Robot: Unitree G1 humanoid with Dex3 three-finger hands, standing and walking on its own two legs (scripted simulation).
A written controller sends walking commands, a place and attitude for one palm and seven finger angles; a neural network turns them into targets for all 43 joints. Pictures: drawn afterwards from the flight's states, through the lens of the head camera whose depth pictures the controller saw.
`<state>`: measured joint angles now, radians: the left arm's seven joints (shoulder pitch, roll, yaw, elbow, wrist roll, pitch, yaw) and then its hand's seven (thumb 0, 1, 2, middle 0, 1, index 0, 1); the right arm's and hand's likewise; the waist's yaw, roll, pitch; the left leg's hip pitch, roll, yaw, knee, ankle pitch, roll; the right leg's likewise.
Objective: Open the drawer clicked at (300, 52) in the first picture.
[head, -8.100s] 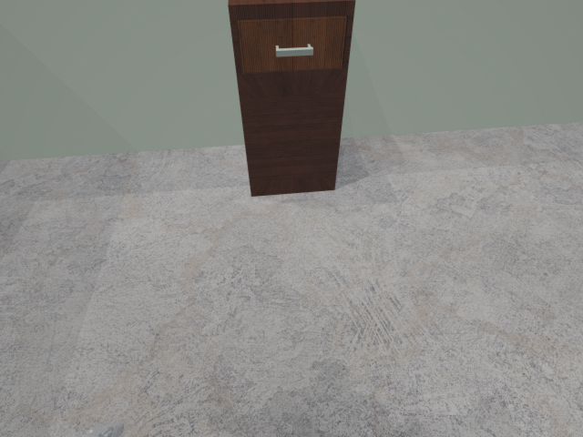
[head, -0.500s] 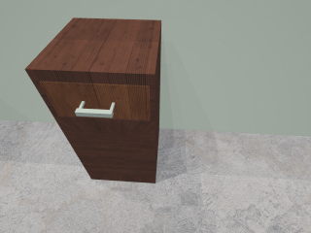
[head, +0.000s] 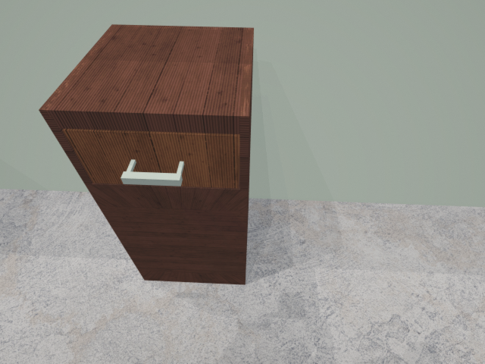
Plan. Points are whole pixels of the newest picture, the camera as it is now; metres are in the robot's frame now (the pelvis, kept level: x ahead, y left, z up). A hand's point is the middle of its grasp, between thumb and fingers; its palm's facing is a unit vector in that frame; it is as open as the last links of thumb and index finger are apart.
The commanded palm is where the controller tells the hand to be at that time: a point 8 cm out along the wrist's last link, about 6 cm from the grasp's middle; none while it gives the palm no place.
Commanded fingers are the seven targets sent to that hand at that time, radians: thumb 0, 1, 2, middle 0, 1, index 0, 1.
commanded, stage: look again from close up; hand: left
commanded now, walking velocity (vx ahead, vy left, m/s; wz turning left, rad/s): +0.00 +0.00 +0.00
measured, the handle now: (154, 171) +0.52 +0.24 -0.03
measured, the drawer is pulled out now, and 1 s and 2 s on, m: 0.00 0.00 0.00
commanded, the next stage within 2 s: shuffle to correct the standing spot in 0.64 s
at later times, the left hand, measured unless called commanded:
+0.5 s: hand out of the picture -0.02 +0.22 -0.18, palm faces +0.04 -0.98 -0.20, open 7.3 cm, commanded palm none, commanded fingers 0.00 0.90 0.90 -0.20 -0.30 -0.20 -0.30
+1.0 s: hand out of the picture -0.18 +0.22 -0.17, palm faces +0.12 -0.97 -0.19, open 7.3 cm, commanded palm none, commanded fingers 0.00 0.90 0.90 -0.20 -0.30 -0.20 -0.30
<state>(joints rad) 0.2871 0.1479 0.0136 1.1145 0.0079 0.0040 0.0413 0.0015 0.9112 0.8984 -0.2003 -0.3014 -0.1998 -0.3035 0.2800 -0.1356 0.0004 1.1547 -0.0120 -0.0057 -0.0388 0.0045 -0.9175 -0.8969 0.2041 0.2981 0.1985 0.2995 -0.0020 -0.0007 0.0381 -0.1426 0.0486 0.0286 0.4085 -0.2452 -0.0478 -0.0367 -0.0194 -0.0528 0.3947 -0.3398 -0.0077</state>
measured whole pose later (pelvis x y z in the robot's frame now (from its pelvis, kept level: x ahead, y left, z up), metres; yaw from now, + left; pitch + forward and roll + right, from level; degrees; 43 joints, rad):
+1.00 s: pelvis -0.10 +0.05 +0.00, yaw +2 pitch -1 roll -1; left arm 0.49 0.14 0.04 1.07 0.03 0.03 0.03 0.00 0.91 0.90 -0.20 -0.30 -0.20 -0.30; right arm 0.36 -0.16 -0.05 1.06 -0.03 0.07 -0.01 0.01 -0.91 -0.90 0.20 0.30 0.20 0.30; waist 0.01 0.01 -0.03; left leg -0.40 -0.01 0.03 0.72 -0.39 0.01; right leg -0.23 -0.05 -0.03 0.48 -0.33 0.00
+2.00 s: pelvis +0.03 +0.06 -0.01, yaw -2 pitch +0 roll +0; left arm 0.29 0.14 0.04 1.01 0.03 0.05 0.04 0.00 0.91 0.90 -0.20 -0.30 -0.20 -0.30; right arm 0.10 -0.14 -0.04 0.99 -0.02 -0.01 -0.05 -0.01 -0.93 -0.90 0.21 0.30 0.20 0.30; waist 0.02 0.01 0.09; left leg -0.32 0.06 0.17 0.50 -0.18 0.05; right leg -0.36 -0.03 -0.04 0.88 -0.48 0.02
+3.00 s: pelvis +0.03 +0.06 +0.00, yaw -1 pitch -1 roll +0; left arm 0.33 0.11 0.01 1.14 0.02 0.01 0.04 0.00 0.91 0.90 -0.20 -0.30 -0.20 -0.30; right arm 0.31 -0.13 0.00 1.13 -0.02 -0.01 -0.03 0.01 -0.93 -0.90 0.20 0.30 0.20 0.30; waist 0.01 -0.01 -0.01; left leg -0.14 -0.01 0.10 0.41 -0.26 0.04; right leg -0.16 -0.06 -0.06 0.42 -0.24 0.03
